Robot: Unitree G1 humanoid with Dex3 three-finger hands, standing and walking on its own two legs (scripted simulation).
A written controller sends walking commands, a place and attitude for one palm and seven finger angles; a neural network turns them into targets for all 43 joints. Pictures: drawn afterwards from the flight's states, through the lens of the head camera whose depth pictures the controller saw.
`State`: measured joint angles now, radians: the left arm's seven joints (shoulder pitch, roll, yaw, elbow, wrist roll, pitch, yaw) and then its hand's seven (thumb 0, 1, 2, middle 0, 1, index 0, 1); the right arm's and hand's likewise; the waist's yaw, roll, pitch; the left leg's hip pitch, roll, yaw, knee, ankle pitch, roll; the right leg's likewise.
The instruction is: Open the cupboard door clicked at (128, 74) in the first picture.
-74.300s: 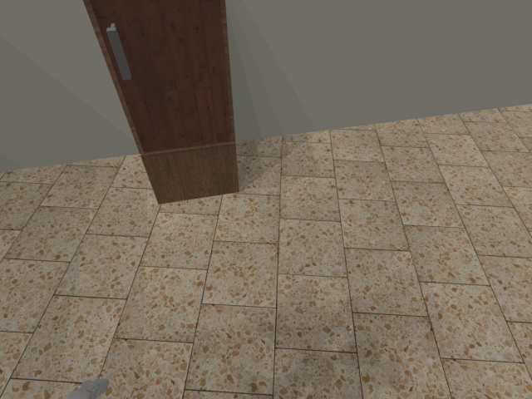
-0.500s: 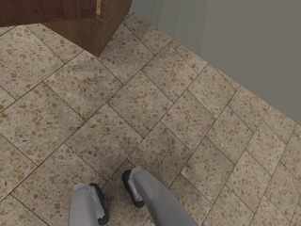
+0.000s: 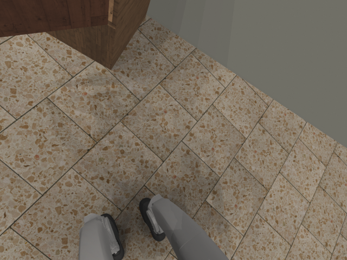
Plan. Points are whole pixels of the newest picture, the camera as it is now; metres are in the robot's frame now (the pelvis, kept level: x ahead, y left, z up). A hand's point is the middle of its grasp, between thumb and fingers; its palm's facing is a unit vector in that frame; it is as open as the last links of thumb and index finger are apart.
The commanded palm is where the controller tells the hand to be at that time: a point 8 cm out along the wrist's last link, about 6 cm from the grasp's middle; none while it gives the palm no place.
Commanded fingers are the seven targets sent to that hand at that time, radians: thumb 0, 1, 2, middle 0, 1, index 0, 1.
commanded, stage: move the hooked fingers beside the handle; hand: left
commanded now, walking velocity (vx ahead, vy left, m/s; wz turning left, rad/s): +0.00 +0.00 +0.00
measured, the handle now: out of the picture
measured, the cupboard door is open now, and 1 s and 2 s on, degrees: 47 47 47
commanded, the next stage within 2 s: none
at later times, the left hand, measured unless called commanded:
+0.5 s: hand out of the picture +0.63 +0.26 +0.12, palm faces +0.09 -1.00 +0.01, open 14.0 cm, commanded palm +0.71 +0.23 +0.10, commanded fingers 0.00 -0.50 0.30 -0.30 -1.20 -0.30 -1.20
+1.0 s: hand out of the picture +0.64 +0.26 +0.10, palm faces +0.10 -0.99 -0.01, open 14.0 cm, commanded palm +0.71 +0.24 +0.10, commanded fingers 0.00 -0.50 0.30 -0.30 -1.20 -0.30 -1.20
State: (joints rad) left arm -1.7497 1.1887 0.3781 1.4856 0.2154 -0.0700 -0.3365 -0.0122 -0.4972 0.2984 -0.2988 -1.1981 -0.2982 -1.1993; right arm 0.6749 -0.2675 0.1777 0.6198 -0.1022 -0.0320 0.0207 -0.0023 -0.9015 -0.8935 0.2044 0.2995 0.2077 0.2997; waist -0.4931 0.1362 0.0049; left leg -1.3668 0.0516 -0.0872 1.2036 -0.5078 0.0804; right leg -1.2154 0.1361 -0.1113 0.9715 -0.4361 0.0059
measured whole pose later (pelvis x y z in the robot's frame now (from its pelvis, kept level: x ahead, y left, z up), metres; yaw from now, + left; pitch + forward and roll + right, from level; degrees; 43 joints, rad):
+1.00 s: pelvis -0.01 +0.00 -0.01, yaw +0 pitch +38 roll -13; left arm -1.72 1.17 0.37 1.49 0.20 -0.11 -0.31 -0.01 -0.50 0.30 -0.30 -1.20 -0.30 -1.20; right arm 0.61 -0.28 0.18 0.63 -0.09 -0.06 0.01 0.00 -0.90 -0.89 0.20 0.30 0.21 0.30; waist -0.48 0.14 -0.01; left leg -1.41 0.04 -0.07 1.24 -0.50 0.09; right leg -1.27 0.12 -0.10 1.03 -0.44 0.02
